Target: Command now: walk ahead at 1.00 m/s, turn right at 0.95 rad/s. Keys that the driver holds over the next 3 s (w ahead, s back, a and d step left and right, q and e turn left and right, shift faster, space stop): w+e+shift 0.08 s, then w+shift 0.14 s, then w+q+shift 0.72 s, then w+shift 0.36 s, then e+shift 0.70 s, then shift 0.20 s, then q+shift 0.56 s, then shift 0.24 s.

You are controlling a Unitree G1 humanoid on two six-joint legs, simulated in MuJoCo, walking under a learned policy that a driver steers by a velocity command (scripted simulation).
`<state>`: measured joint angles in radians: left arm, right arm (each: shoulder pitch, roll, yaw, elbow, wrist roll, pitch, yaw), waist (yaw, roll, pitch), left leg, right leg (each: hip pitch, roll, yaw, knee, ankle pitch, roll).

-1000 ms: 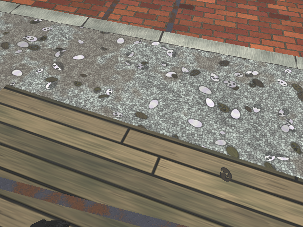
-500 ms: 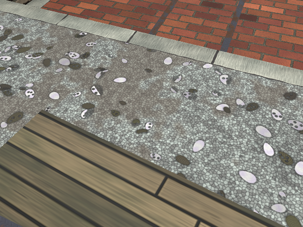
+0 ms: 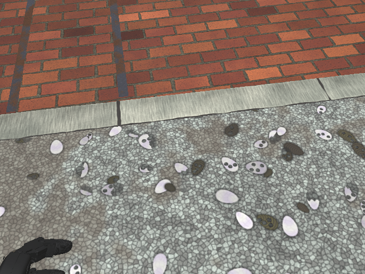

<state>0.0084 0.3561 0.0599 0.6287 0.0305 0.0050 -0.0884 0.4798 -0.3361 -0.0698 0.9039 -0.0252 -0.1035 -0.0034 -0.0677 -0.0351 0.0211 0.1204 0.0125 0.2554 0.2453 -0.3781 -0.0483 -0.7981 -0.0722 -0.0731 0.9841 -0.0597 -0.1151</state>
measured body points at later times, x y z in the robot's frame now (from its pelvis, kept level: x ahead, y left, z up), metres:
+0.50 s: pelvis +0.47 -0.05 -0.01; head +0.51 -0.06 +0.44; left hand +0.49 +0.23 -0.13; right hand +0.64 -0.31 -0.11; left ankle +0.74 +0.03 -0.68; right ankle +0.27 -0.05 -0.72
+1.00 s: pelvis +0.98 -0.07 -0.01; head +1.01 -0.07 +0.44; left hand +1.20 +0.19 -0.05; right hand +1.01 -0.38 -0.13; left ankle +0.74 -0.03 -0.72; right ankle +1.16 -0.17 -0.73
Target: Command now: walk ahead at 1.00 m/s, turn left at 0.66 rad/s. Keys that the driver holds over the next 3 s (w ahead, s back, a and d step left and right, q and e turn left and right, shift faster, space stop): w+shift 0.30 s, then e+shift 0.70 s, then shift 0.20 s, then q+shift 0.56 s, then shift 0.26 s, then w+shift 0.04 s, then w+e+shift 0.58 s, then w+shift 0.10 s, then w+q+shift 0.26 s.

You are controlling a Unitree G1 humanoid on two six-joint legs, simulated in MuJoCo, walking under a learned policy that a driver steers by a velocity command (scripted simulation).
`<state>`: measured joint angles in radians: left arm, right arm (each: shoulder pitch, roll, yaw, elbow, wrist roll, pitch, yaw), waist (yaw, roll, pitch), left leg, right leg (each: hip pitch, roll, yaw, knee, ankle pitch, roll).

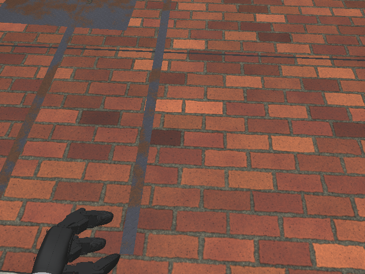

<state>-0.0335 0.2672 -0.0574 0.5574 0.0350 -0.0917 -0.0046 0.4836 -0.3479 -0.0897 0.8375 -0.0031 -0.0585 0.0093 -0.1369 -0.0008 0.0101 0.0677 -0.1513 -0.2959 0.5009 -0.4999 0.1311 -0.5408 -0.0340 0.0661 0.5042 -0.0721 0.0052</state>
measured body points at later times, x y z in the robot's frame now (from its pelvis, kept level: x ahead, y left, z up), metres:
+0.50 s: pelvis +0.45 +0.02 -0.06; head +0.50 +0.03 +0.39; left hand +0.29 +0.25 -0.18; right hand +0.75 -0.15 -0.12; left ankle +0.58 +0.12 -0.80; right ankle +0.17 -0.15 -0.67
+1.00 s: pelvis +0.67 -0.01 -0.11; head +0.70 -0.03 +0.34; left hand +0.90 +0.21 -0.21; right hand +0.71 -0.29 -0.23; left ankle +0.67 +0.14 -0.75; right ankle +0.75 -0.08 -0.82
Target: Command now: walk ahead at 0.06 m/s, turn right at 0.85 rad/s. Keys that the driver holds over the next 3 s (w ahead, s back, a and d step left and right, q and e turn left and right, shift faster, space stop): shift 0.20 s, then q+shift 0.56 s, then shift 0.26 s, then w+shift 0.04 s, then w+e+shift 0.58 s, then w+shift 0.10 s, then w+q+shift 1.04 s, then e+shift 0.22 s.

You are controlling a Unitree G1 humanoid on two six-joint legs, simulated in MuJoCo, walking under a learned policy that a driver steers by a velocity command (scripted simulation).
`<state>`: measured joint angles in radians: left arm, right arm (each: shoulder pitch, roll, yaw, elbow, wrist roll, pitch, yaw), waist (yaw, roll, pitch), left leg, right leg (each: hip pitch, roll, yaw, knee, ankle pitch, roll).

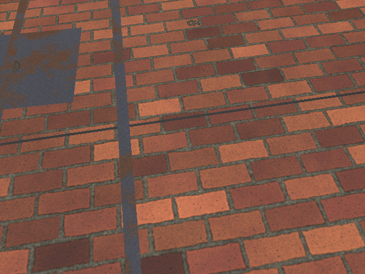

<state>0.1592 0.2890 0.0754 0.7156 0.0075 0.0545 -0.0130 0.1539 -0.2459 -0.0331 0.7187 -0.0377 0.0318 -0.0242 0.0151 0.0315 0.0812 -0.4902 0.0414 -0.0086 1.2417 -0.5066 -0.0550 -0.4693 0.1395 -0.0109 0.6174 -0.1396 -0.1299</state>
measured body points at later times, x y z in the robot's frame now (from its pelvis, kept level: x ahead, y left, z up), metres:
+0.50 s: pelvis +0.05 +0.06 +0.03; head +0.06 +0.08 +0.48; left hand +0.21 +0.32 -0.09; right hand +0.10 -0.22 -0.08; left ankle +0.06 +0.16 -0.71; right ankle +0.07 -0.05 -0.67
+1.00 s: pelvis +0.06 +0.04 +0.03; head +0.10 +0.03 +0.48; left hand +0.06 +0.34 -0.07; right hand +0.28 -0.18 -0.10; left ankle +0.00 +0.16 -0.65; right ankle +0.08 -0.05 -0.71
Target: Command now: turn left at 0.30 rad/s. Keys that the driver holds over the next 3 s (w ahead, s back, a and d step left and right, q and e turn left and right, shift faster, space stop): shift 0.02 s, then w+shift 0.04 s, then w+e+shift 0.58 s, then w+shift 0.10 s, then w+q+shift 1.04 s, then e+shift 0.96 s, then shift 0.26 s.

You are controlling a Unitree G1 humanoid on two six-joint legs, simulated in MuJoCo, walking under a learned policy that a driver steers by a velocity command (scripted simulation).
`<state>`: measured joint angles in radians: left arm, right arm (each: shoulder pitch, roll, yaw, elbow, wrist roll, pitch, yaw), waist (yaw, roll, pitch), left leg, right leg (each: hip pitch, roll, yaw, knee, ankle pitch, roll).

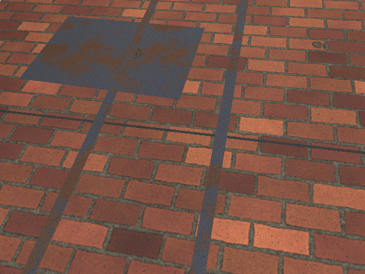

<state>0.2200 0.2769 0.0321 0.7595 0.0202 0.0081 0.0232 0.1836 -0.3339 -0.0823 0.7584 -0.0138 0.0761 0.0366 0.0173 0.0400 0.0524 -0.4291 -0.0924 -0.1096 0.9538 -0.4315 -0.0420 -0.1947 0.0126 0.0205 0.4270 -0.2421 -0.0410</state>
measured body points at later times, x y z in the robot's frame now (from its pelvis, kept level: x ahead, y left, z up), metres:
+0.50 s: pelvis +0.16 +0.00 -0.03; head +0.18 -0.01 +0.42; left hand +0.37 +0.22 -0.14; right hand +0.07 -0.26 -0.16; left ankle -0.02 +0.12 -0.75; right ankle +0.30 -0.16 -0.68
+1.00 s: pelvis +0.54 -0.20 -0.03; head +0.57 -0.23 +0.42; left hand +0.64 +0.05 -0.15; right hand +0.60 -0.49 -0.14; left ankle +0.83 -0.21 -0.68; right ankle +0.35 -0.13 -0.74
